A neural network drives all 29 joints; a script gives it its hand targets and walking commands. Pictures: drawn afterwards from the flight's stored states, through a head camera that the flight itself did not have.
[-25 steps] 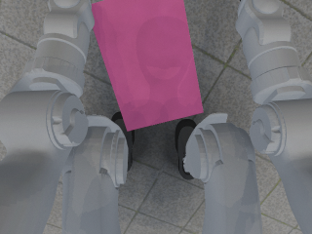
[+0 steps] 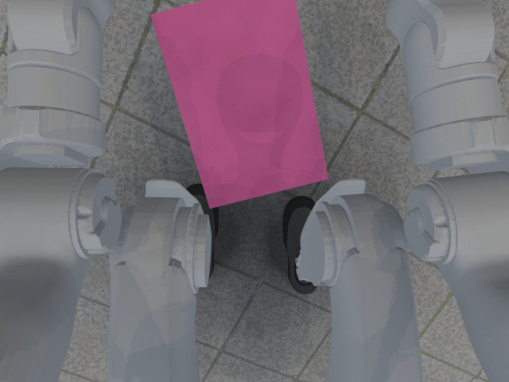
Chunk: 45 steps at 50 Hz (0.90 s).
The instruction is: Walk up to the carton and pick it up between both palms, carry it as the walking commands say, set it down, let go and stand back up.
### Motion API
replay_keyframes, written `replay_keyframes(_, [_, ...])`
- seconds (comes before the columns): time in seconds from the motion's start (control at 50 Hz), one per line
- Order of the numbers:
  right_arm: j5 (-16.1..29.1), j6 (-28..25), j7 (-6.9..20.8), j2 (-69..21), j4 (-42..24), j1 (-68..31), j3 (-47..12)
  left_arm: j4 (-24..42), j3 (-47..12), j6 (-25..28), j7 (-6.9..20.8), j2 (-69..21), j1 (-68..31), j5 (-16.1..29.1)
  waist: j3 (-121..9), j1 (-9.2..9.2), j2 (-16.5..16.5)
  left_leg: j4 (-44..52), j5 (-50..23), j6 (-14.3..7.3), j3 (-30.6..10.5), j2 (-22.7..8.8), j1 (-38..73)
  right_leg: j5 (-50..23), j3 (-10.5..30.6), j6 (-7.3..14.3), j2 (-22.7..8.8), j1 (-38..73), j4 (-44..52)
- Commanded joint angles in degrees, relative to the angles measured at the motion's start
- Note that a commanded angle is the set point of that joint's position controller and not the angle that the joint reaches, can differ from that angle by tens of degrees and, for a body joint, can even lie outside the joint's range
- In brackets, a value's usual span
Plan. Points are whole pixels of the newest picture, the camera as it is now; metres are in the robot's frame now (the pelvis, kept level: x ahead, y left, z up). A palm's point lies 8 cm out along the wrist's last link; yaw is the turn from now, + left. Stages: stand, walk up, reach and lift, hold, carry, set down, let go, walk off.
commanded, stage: set down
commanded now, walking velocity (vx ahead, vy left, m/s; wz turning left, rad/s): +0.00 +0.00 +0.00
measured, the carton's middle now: (245, 103) +0.42 +0.03 -0.30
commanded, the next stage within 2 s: let go in 0.96 s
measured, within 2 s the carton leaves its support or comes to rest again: neither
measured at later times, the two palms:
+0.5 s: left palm out of the picture +0.57 +0.21 +0.02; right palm out of the picture +0.57 -0.11 +0.01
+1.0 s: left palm out of the picture +0.55 +0.22 +0.14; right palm out of the picture +0.56 -0.11 +0.14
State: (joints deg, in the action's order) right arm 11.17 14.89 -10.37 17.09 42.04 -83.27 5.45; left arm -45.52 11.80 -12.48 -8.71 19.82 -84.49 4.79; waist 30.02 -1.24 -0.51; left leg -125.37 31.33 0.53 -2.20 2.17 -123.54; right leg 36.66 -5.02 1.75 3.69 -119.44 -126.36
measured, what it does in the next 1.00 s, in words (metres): rises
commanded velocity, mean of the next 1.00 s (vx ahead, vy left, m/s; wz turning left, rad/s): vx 0.00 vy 0.00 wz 0.00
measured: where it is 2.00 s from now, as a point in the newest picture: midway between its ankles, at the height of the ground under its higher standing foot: (251, 255)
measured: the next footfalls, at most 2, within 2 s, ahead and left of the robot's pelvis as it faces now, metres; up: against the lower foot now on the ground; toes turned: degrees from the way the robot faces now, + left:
none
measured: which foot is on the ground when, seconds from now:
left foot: down 0.00-1.00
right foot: down 0.00-1.00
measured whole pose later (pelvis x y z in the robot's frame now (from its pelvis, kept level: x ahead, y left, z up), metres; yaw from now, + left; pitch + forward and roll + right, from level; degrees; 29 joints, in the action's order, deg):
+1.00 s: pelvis +0.00 +0.00 +0.23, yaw +2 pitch +25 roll -2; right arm 9.8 31.5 -9.7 17.6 32.7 -77.3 6.0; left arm -38.5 11.4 -31.0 -7.9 19.8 -81.8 4.8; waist 29.0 -1.2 -0.5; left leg -78.9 21.1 0.0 -2.2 2.2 -82.5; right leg 24.9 -0.7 0.9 4.0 -79.7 -79.8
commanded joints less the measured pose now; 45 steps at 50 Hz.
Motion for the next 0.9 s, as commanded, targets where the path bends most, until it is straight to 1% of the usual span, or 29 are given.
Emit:
replay_keyframes(0.0, [0.4, 3.3, -1.6, 9.1, -12.8, -11.3, 0.1, 13.9, -5.5, -4.0, -1.4, 7.9, -8.4, 5.5, -124.7, 0.47, -3.5, 17.6, -22.5, -0.1, 5.7, 1.4, 59.3, -22.4, 3.2, -2.3, 3.2, 48.8, 20.4])
replay_keyframes(0.02, [1.7, 4.1, -1.3, 7.7, -7.9, -11.5, -1.4, 5.8, -5.1, -5.2, -1.1, 5.7, -5.7, 5.2, -118.0, -2.04, -3.2, 18.2, -19.6, -0.5, 6.3, 1.6, 56.1, -18.5, 3.7, -1.9, 2.8, 46.8, 21.7])
replay_keyframes(0.14, [0.6, 5.4, -1.7, 9.7, -18.8, -16.9, -0.4, 15.6, -2.3, -6.5, -0.5, 8.5, -12.6, 6.1, -121.7, -1.31, -0.9, 21.0, -19.6, -1.1, 7.0, 1.8, 54.8, -21.7, 5.0, -1.7, 3.0, 53.1, 26.3])
replay_keyframes(0.16, [0.2, 5.8, -1.5, 9.2, -14.8, -17.2, 0.6, 14.0, -3.2, -7.0, -0.6, 7.9, -13.4, 5.3, -121.7, -0.91, -2.0, 22.8, -19.9, -1.0, 6.9, 2.3, 57.0, -21.7, 3.2, -2.0, 3.3, 52.2, 26.2])
replay_keyframes(0.18, [-0.3, 6.2, -1.8, 8.5, -16.5, -14.2, 0.5, 12.6, -1.5, -7.2, -0.5, 9.5, -10.7, 3.9, -124.5, -2.83, -1.9, 23.7, -21.4, -1.2, 6.4, 2.2, 60.3, -22.9, 4.1, -2.2, 3.3, 53.0, 27.8])
replay_keyframes(0.24, [-1.2, 7.3, -1.2, 8.8, -16.4, -10.5, 3.0, 16.4, -0.5, -7.7, 0.0, 9.8, -10.1, 4.4, -127.6, -1.8, -2.0, 25.2, -24.1, -0.8, 6.4, 2.6, 61.0, -25.7, 4.6, -1.8, 3.1, 56.3, 29.3])
replay_keyframes(0.28, [-2.3, 8.6, -1.1, 8.8, -16.4, -11.2, 4.1, 19.0, -2.8, -9.4, 0.3, 9.0, -13.0, 4.8, -129.4, 1.07, -3.4, 28.5, -23.4, -0.2, 5.5, 2.5, 65.5, -24.3, 3.1, -2.1, 3.6, 56.0, 31.2])
replay_keyframes(0.32, [-3.3, 9.0, -0.9, 9.8, -16.5, -11.0, 5.9, 15.6, -2.5, -10.4, 0.3, 8.7, -12.2, 4.6, -131.2, 1.39, -3.5, 29.8, -24.1, 0.0, 5.0, 2.7, 67.4, -24.2, 2.4, -2.3, 3.6, 56.0, 32.3])
replay_keyframes(0.38, [-2.6, 10.4, -1.4, 12.5, -25.9, -12.1, 4.9, 23.6, -0.6, -11.9, 0.5, 9.9, -11.4, 5.8, -140.2, -0.08, -2.1, 30.6, -29.1, 0.2, 5.9, 3.7, 69.4, -30.7, 3.9, -2.0, 3.6, 65.5, 34.0])
replay_keyframes(0.4, [-3.1, 11.5, -1.1, 10.6, -21.9, -10.4, 5.0, 20.9, -0.7, -12.8, 0.5, 9.5, -10.0, 6.5, -136.4, 1.13, -1.1, 32.6, -27.7, -0.5, 5.1, 3.5, 68.4, -30.1, 4.3, -2.0, 3.5, 65.8, 35.1])
replay_keyframes(0.42, [-2.3, 12.6, -0.8, 9.1, -19.7, -7.6, 4.6, 20.6, -1.3, -13.4, 0.5, 9.2, -8.9, 4.9, -134.5, -0.78, -4.3, 34.4, -29.6, -0.4, 4.5, 3.2, 72.8, -29.6, 4.4, -1.9, 3.6, 63.3, 35.9])
replay_keyframes(0.46, [-3.6, 12.4, -0.8, 10.4, -24.9, -9.2, 6.5, 26.4, 1.2, -13.5, 0.5, 10.1, -10.1, 4.5, -137.9, 1.02, -2.4, 35.5, -28.7, -0.4, 4.7, 3.5, 72.3, -30.8, 4.4, -2.2, 3.2, 65.9, 37.7])
replay_keyframes(0.48, [-2.4, 13.2, -0.9, 9.6, -25.5, -8.3, 4.9, 25.4, 2.2, -13.9, 0.5, 11.4, -9.0, 3.7, -137.3, -1.39, -2.4, 35.9, -30.9, -0.6, 5.2, 3.4, 72.1, -32.9, 5.2, -2.1, 3.1, 66.8, 38.2])
replay_keyframes(0.5, [-3.0, 12.7, -0.7, 11.3, -29.9, -10.6, 5.8, 26.9, 1.5, -14.0, 0.6, 10.8, -9.9, 5.4, -143.0, 1.09, 1.0, 36.6, -32.6, -0.7, 5.1, 4.2, 75.2, -36.0, 4.6, -2.6, 3.4, 72.6, 39.3])
replay_keyframes(0.54, [-3.5, 14.0, -1.0, 12.6, -28.3, -10.0, 7.7, 27.4, -0.1, -15.8, 0.8, 8.6, -10.1, 6.1, -143.5, 2.45, -3.9, 39.1, -32.2, 0.1, 4.8, 3.9, 79.7, -33.8, 4.3, -2.1, 3.2, 71.2, 41.2])
replay_keyframes(0.56, [-2.8, 14.8, -0.7, 10.3, -24.8, -10.4, 6.0, 20.4, 1.9, -16.2, 0.6, 10.6, -9.6, 4.8, -137.0, -0.28, -1.8, 40.4, -30.1, -0.6, 4.9, 3.7, 75.9, -31.7, 5.1, -2.6, 2.9, 69.7, 42.7])
replay_keyframes(0.58, [-3.6, 15.2, -0.5, 11.4, -21.8, -7.9, 5.5, 18.4, 0.8, -16.7, 0.8, 8.4, -8.1, 5.1, -135.0, 1.7, -1.0, 41.5, -30.8, -0.2, 4.8, 3.9, 76.7, -32.5, 4.5, -2.6, 2.9, 69.8, 43.5])
replay_keyframes(0.6, [-3.8, 15.4, -0.5, 10.5, -22.5, -6.5, 5.6, 22.2, 1.4, -16.8, 0.9, 8.7, -7.5, 3.9, -135.1, 1.08, -2.5, 43.1, -31.5, -0.1, 4.6, 3.6, 77.0, -34.2, 5.3, -2.5, 2.7, 72.3, 44.9])
replay_keyframes(0.64, [-3.3, 15.8, -0.2, 9.0, -20.0, -5.5, 4.7, 16.5, 0.8, -17.1, 1.1, 9.1, -5.8, 3.9, -134.1, 0.1, -2.1, 46.0, -30.9, -0.4, 4.3, 3.5, 78.0, -33.1, 5.8, -2.5, 2.3, 72.5, 47.5])
replay_keyframes(0.66, [-3.9, 15.0, -0.1, 10.9, -21.7, -6.5, 5.9, 18.4, 0.0, -16.8, 1.3, 7.3, -5.9, 5.4, -134.1, 1.69, -1.2, 46.7, -32.6, -0.1, 3.9, 3.7, 79.8, -33.6, 5.1, -2.5, 2.5, 72.3, 48.6])
replay_keyframes(0.68, [-3.6, 14.7, -0.2, 11.1, -26.7, -8.4, 7.4, 23.4, 2.9, -16.4, 0.9, 9.5, -7.8, 3.8, -135.6, -0.56, -1.9, 46.1, -34.0, -0.3, 3.6, 3.7, 80.4, -34.9, 5.8, -2.2, 2.9, 73.1, 48.1])
replay_keyframes(0.7, [-4.1, 14.9, -0.1, 12.0, -23.7, -7.2, 7.6, 26.2, -0.1, -16.4, 1.0, 7.9, -10.5, 6.1, -139.4, 2.76, -2.2, 46.8, -34.0, 0.5, 3.1, 3.7, 81.8, -34.6, 4.6, -2.0, 3.1, 74.2, 48.5])
replay_keyframes(0.72, [-4.2, 15.1, -0.4, 13.5, -27.3, -10.2, 9.2, 27.5, 0.7, -16.9, 1.0, 9.5, -12.8, 6.3, -139.8, 3.48, -2.9, 47.8, -31.3, 0.3, 3.4, 3.7, 84.2, -32.6, 5.1, -1.9, 2.8, 75.3, 50.2])
replay_keyframes(0.76, [-3.3, 16.0, -0.5, 11.1, -25.8, -9.3, 7.2, 25.3, 1.9, -16.9, 1.0, 11.0, -11.2, 5.3, -139.7, 0.39, -1.2, 50.4, -32.2, 0.0, 3.7, 3.5, 84.6, -34.4, 6.1, -2.5, 2.6, 80.0, 51.7])
replay_keyframes(0.78, [-4.2, 16.6, -0.3, 12.7, -21.7, -9.3, 7.5, 24.6, 0.1, -18.0, 0.5, 10.2, -13.1, 5.0, -137.0, 3.31, -1.8, 52.3, -29.9, 0.6, 3.9, 3.1, 86.6, -31.5, 4.7, -2.5, 2.9, 76.4, 53.3])
replay_keyframes(0.8, [-3.8, 16.5, -0.1, 12.1, -22.5, -12.5, 6.6, 23.1, -0.5, -18.1, 0.9, 8.6, -12.8, 6.0, -133.8, 1.69, -1.3, 52.5, -27.3, 0.5, 3.6, 3.2, 83.1, -29.4, 5.3, -2.3, 2.2, 76.7, 54.1])
replay_keyframes(0.84, [-4.2, 16.8, 0.8, 13.3, -17.7, -11.3, 7.5, 16.0, -1.6, -19.4, 0.6, 5.9, -10.2, 5.9, -130.3, 2.92, -2.0, 55.9, -25.8, 0.9, 3.4, 2.6, 87.6, -26.1, 4.7, -2.3, 2.3, 76.2, 57.3])
replay_keyframes(0.86, [-4.0, 17.1, 1.0, 10.4, -18.4, -10.7, 6.3, 16.7, 0.2, -18.7, 1.1, 8.2, -9.2, 4.9, -127.4, 0.28, -1.0, 57.1, -27.3, 0.4, 2.8, 2.8, 86.3, -27.6, 5.6, -2.2, 2.1, 76.2, 58.0])
replay_keyframes(0.88, [-4.9, 16.7, 0.7, 10.9, -19.1, -8.6, 7.0, 15.7, 0.0, -18.7, 1.7, 8.1, -8.7, 5.2, -129.5, 3.36, 0.3, 56.9, -28.7, 0.1, 3.1, 3.0, 86.3, -30.7, 5.9, -2.4, 2.3, 80.3, 59.6])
